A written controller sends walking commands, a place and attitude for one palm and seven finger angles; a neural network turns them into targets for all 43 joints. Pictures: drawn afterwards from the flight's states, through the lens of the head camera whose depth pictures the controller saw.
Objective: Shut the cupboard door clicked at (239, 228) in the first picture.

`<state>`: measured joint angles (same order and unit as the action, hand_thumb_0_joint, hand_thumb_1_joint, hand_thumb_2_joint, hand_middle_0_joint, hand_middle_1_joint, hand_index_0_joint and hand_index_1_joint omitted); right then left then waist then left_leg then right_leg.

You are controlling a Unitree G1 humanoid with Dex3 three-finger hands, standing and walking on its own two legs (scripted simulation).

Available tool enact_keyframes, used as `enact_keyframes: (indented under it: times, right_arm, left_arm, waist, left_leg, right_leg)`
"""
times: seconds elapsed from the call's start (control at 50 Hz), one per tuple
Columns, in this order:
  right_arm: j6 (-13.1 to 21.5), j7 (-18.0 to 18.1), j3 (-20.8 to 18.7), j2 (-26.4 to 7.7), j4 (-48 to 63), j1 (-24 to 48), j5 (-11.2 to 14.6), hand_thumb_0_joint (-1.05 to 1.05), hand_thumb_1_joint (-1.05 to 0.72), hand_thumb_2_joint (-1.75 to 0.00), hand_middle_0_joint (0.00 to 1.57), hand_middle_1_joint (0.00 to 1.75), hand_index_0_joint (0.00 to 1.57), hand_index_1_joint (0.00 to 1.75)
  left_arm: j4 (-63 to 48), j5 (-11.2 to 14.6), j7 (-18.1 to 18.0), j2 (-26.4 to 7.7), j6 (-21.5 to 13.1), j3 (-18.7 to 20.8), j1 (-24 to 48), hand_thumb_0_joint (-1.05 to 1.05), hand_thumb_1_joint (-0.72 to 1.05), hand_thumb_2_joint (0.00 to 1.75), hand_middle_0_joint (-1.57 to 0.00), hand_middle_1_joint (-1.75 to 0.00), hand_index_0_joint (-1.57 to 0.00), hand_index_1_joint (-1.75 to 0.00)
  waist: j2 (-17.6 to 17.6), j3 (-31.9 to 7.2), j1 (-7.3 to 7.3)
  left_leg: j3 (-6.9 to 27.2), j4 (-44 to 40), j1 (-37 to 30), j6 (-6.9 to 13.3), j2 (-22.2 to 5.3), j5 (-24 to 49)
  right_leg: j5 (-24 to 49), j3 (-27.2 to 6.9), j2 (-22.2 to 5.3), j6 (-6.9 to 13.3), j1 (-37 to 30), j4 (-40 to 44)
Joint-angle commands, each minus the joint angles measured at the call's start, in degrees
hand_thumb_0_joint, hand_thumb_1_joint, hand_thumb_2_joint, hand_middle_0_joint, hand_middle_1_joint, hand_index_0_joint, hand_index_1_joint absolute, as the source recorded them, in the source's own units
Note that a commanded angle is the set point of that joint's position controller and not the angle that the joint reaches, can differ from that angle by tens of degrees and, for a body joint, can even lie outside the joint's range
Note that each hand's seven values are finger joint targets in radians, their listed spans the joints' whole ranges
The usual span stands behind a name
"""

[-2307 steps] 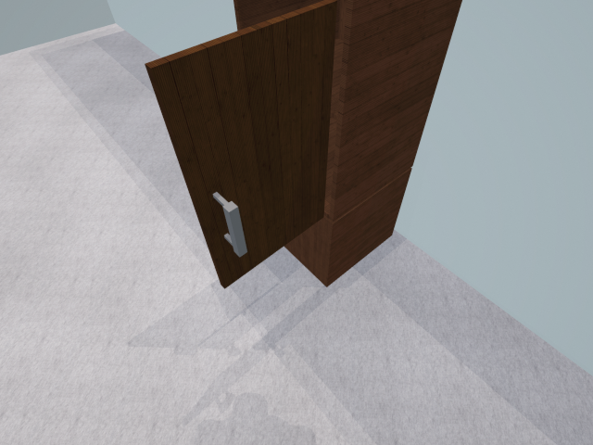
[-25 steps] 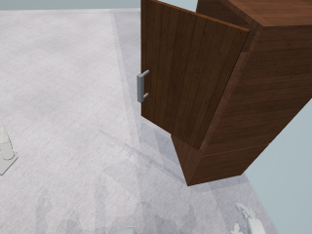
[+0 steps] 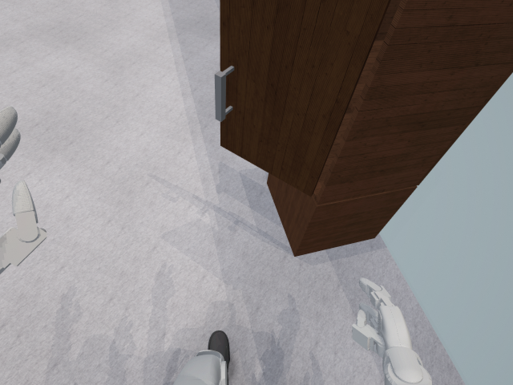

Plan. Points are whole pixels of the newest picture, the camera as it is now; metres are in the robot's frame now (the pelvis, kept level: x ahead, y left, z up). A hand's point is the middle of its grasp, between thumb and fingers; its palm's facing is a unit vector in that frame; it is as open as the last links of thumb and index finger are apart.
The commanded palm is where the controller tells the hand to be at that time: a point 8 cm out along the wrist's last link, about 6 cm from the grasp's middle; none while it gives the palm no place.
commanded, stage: stop stepping back and stand still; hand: left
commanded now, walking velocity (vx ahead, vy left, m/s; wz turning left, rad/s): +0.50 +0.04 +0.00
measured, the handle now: (225, 94) +0.83 +0.15 -0.07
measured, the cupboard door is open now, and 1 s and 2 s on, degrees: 41 41 41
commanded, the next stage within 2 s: let the arm hang, fingers relaxed in 0.82 s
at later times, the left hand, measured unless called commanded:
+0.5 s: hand out of the picture +0.12 +0.29 +0.21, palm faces +0.36 -0.78 -0.51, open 7.4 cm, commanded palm +0.08 +0.33 +0.20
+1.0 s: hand out of the picture +0.16 +0.34 +0.11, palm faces +0.35 -0.80 -0.49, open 7.4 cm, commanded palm none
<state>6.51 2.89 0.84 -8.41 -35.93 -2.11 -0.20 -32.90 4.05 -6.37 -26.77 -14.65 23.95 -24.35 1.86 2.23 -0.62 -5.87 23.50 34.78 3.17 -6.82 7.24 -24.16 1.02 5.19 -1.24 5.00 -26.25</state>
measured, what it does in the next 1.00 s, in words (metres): steps on the spot: right foot, then left foot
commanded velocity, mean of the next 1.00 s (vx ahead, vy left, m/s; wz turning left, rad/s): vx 0.11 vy -0.07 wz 0.00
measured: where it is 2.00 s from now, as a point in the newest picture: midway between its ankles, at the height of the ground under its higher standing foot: outside the picture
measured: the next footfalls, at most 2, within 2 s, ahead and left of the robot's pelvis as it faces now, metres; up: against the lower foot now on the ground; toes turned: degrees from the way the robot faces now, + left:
right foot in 0.38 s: -0.03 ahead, -0.03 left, +0.00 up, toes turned -2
left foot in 0.60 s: -0.02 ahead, +0.18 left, +0.00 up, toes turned +5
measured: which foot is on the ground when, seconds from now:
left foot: down 0.00-0.36, up 0.38-0.58, down 0.60-1.00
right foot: down 0.00-0.22, up 0.24-0.36, down 0.38-1.00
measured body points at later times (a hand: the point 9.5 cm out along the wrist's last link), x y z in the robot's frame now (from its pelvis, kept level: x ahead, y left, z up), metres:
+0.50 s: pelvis -0.07 +0.04 +0.02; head -0.09 +0.06 +0.47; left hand +0.09 +0.33 +0.24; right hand +0.03 -0.19 -0.08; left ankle +0.00 +0.14 -0.66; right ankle -0.10 -0.04 -0.72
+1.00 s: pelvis -0.05 +0.07 +0.01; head -0.06 +0.05 +0.46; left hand +0.13 +0.38 +0.14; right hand +0.11 -0.17 -0.10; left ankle -0.06 +0.18 -0.71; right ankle -0.07 -0.03 -0.72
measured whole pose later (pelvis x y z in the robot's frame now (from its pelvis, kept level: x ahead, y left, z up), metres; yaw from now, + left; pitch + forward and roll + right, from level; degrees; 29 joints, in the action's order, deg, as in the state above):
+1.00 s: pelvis -0.05 +0.07 +0.01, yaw +3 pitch +1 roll -1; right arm 4.1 -0.1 -0.8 -14.3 -40.4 -12.4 -0.4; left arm -9.1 -0.7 -4.4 -21.8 -6.1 15.8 -22.4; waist 3.5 -3.3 -0.5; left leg -1.6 40.6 20.8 -0.5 -2.2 -16.6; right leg -21.1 5.9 1.0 2.5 15.8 -35.6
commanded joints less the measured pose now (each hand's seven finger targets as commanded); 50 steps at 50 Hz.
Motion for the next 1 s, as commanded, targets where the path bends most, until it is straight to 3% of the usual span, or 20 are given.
enact_keyframes:
  times: [0.0,0.08,0.12,0.16,0.2,0.22,0.3,0.34,0.36,0.38,0.44,0.54,0.6,0.62,0.72,0.78,0.84,0.88,0.9,0.98]
  right_arm:
    - [-0.3,2.3,-2.8,-8.5,10.1,-1.6,0.7,0.0,-0.9,-0.9,0.2,0.3,0.2,0.3]
    - [-2.7,3.6,-2.6,-9.5,7.9,-6.1,-0.4,0.0,-0.9,-0.9,0.2,0.3,0.2,0.3]
    - [-1.7,4.1,-2.2,-10.9,6.8,-6.7,0.1,0.0,-0.9,-0.9,0.2,0.3,0.2,0.3]
    - [0.2,4.8,-2.1,-12.5,6.8,-6.8,0.7,0.0,-0.9,-0.9,0.2,0.3,0.2,0.3]
    - [2.0,4.0,-2.6,-13.0,8.0,-5.2,0.5,0.0,-0.9,-0.9,0.2,0.3,0.2,0.3]
    - [2.6,3.2,-2.7,-12.6,8.5,-5.3,0.1,0.0,-0.9,-0.9,0.2,0.3,0.2,0.3]
    - [3.0,-0.5,-3.7,-9.6,10.4,-5.6,-1.0,0.0,-0.9,-0.9,0.2,0.3,0.2,0.3]
    - [0.9,-1.3,-3.9,-8.5,10.1,-7.4,0.3,0.0,-0.9,-0.9,0.2,0.3,0.2,0.3]
    - [-0.5,-1.0,-4.3,-9.8,8.2,-7.7,0.0,0.0,-0.9,-0.9,0.2,0.3,0.2,0.3]
    - [-0.6,-0.4,-3.9,-9.3,7.7,-8.5,0.3,0.0,-0.9,-0.9,0.2,0.3,0.2,0.3]
    - [-0.6,1.6,-3.1,-9.5,7.1,-8.5,0.2,0.0,-0.9,-0.9,0.2,0.3,0.2,0.3]
    - [1.8,3.8,-2.9,-10.4,5.8,-8.4,0.3,0.0,-0.9,-0.9,0.2,0.3,0.2,0.3]
    - [1.9,3.5,-3.1,-12.5,8.8,-7.0,1.0,0.0,-0.9,-0.9,0.2,0.3,0.2,0.3]
    - [1.9,3.2,-2.6,-10.8,7.1,-6.7,0.4,0.0,-0.9,-0.9,0.2,0.3,0.2,0.3]
    - [2.7,1.5,-2.3,-9.8,7.7,-5.5,-0.2,0.0,-0.9,-0.9,0.2,0.3,0.2,0.3]
    - [1.9,1.0,-2.6,-9.5,8.3,-6.8,0.2,0.0,-0.9,-0.9,0.2,0.3,0.2,0.3]
    - [0.3,0.6,-3.0,-8.7,7.8,-8.3,0.9,0.0,-0.9,-0.9,0.2,0.3,0.2,0.3]
    - [-0.3,0.7,-2.4,-8.5,7.7,-7.5,0.9,0.0,-0.9,-0.9,0.2,0.3,0.2,0.3]
    - [2.2,-4.4,-4.2,-13.5,-2.0,-3.9,-0.5,0.0,-0.9,-0.9,0.2,0.3,0.2,0.3]
    - [-3.4,-2.6,-3.7,-14.1,-0.2,-9.8,-0.8,0.0,-0.9,-0.9,0.2,0.3,0.2,0.3]
  left_arm:
    - [-10.5,2.5,-1.5,-14.0,-2.3,13.9,-11.8,0.0,0.9,0.9,-0.2,-0.3,-0.2,-0.3]
    - [-6.4,0.7,-3.4,-11.7,2.0,10.2,-3.4,0.0,0.9,0.9,-0.2,-0.3,-0.2,-0.3]
    - [-2.1,-0.9,-4.1,-10.1,2.6,6.1,9.4,0.0,0.9,0.9,-0.2,-0.3,-0.2,-0.3]
    - [1.1,-1.9,-3.9,-7.8,3.3,2.6,18.2,0.0,0.9,0.9,-0.2,-0.3,-0.2,-0.3]
    - [-4.3,-1.1,-3.9,-7.7,1.7,3.6,15.7,0.0,0.9,0.9,-0.2,-0.3,-0.2,-0.3]
    - [-7.6,-0.8,-3.7,-9.1,1.5,5.1,14.2,0.0,0.9,0.9,-0.2,-0.3,-0.2,-0.3]
    - [-18.7,0.9,-1.7,-11.2,0.3,10.2,-10.1,0.0,0.9,0.9,-0.2,-0.3,-0.2,-0.3]
    - [-17.2,0.8,-2.3,-14.4,1.1,15.4,-20.2,0.0,0.9,0.9,-0.2,-0.3,-0.2,-0.3]
    - [-20.8,1.3,-2.5,-14.2,1.0,14.5,-14.5,0.0,0.9,0.9,-0.2,-0.3,-0.2,-0.3]
    - [-16.7,0.9,-3.3,-14.1,1.2,14.8,-10.0,0.0,0.9,0.9,-0.2,-0.3,-0.2,-0.3]
    - [-3.2,-0.3,-4.5,-10.7,1.4,10.8,-1.2,0.0,0.9,0.9,-0.2,-0.3,-0.2,-0.3]
    - [4.0,-1.9,-5.3,-4.0,3.3,1.2,5.1,0.0,0.9,0.9,-0.2,-0.3,-0.2,-0.3]
    - [-6.0,-1.2,-5.1,-6.0,2.7,1.7,6.2,0.0,0.9,0.9,-0.2,-0.3,-0.2,-0.3]
    - [-6.2,-0.9,-4.3,-7.2,2.4,3.1,4.2,0.0,0.9,0.9,-0.2,-0.3,-0.2,-0.3]
    - [-14.7,-1.7,-4.6,-9.2,1.4,7.9,-1.2,0.0,0.9,0.9,-0.2,-0.3,-0.2,-0.3]
    - [-10.4,-1.0,-4.8,-9.2,1.5,10.2,-5.3,0.0,0.9,0.9,-0.2,-0.3,-0.2,-0.3]
    - [-4.1,-0.4,-5.3,-7.6,2.7,9.1,-8.1,0.0,0.9,0.9,-0.2,-0.3,-0.2,-0.3]
    - [-2.9,-0.7,-5.6,-7.3,2.4,7.7,-5.3,0.0,0.9,0.9,-0.2,-0.3,-0.2,-0.3]
    - [37.1,-7.6,3.6,5.6,10.6,-16.6,-1.2,0.0,0.9,0.9,-0.2,-0.3,-0.2,-0.3]
    - [44.3,-5.4,6.2,9.4,15.3,-20.4,2.4,0.0,0.9,0.9,-0.2,-0.3,-0.2,-0.3]
  waist:
    - [0.2,-12.4,1.89]
    - [-8.0,2.3,3.78]
    - [-7.1,9.9,5.03]
    - [5.3,13.6,5.08]
    - [22.2,3.3,2.54]
    - [23.0,-0.1,1.18]
    - [17.3,-15.4,-1.32]
    - [-7.7,-13.4,-0.85]
    - [-11.9,-8.8,0.46]
    - [-11.6,-5.3,2.01]
    - [-4.9,0.6,3.21]
    - [-4.4,-1.0,1.93]
    - [5.0,-3.2,1.71]
    - [6.6,-3.8,2.54]
    - [11.8,-3.7,1.1]
    - [7.3,-6.3,1.06]
    - [-6.6,-7.9,1.95]
    - [-7.4,-6.5,1.91]
    - [-4.6,-2.6,3.57]
    - [-10.1,-7.7,1.03]
  left_leg:
    - [2.3,12.1,-34.6,-5.9,3.0,-21.9]
    - [9.3,30.7,-24.7,-6.0,4.2,-26.0]
    - [10.3,24.7,-19.5,-4.8,2.6,-27.4]
    - [16.5,4.6,-12.5,-2.9,1.4,-32.8]
    - [29.7,-20.8,-7.9,-8.1,-3.2,-60.4]
    - [30.8,-25.7,-5.7,-11.3,-3.9,-62.7]
    - [11.0,-15.6,-5.1,-11.2,1.5,-42.0]
    - [-0.5,22.3,-7.2,-8.2,10.0,-31.5]
    - [2.8,39.7,-1.5,-7.2,10.4,-28.5]
    - [7.7,46.1,4.2,-6.2,6.9,-27.8]
    - [7.5,33.5,0.5,-4.4,1.2,-28.7]
    - [-0.3,5.5,-20.0,-1.8,4.4,-28.3]
    - [23.8,-4.7,-27.3,4.1,-11.0,-19.2]
    - [25.4,-9.1,-22.9,4.0,-11.8,-27.8]
    - [12.7,-6.7,-13.6,1.1,-7.4,-32.5]
    - [5.8,1.3,-10.5,-1.3,-2.4,-29.2]
    - [3.0,18.2,-8.8,-4.0,4.0,-26.5]
    - [5.0,18.3,-7.0,-4.2,3.8,-29.4]
    - [5.9,21.8,-4.4,-3.6,0.2,-26.5]
    - [10.3,12.5,-18.5,-0.5,-1.9,4.7]
  right_leg:
    - [-7.0,-2.8,-11.3,6.4,28.8,9.9]
    - [-20.9,-10.7,-19.5,11.7,41.2,14.8]
    - [-16.7,-5.1,-16.7,8.4,38.7,10.3]
    - [-11.5,1.7,-7.9,3.6,29.6,-2.7]
    - [-12.8,3.6,2.5,2.4,13.0,-18.2]
    - [-11.7,3.7,4.7,2.6,7.1,-22.5]
    - [-9.9,6.6,4.7,5.0,-10.1,-9.3]
    - [-13.1,-12.7,-14.1,8.7,5.0,12.1]
    - [-11.8,-21.6,-24.8,13.4,15.2,16.9]
    - [-19.8,-26.1,-26.6,16.3,17.8,18.4]
    - [-16.1,-14.8,-20.7,11.8,18.2,15.0]
    - [-9.9,-5.9,-14.5,8.0,16.3,5.8]
    - [5.4,2.4,-5.1,0.9,21.4,-12.9]
    - [-0.3,1.4,-5.4,0.5,19.1,-14.7]
    - [6.1,2.6,-4.7,1.1,6.8,-5.0]
    - [9.4,-1.3,-6.4,3.0,1.2,0.3]
    - [17.6,-20.5,-18.5,9.7,2.3,7.8]
    - [31.1,-17.7,-20.1,11.0,-0.6,5.5]
    - [53.6,-5.5,-23.0,9.0,5.0,-4.9]
    - [34.4,0.1,-12.0,3.1,11.9,-11.1]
